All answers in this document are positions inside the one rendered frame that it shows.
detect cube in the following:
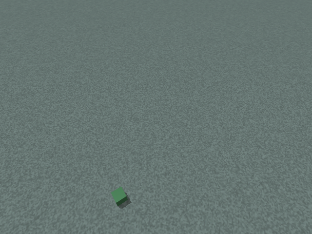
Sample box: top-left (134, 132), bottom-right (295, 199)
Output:
top-left (111, 187), bottom-right (128, 206)

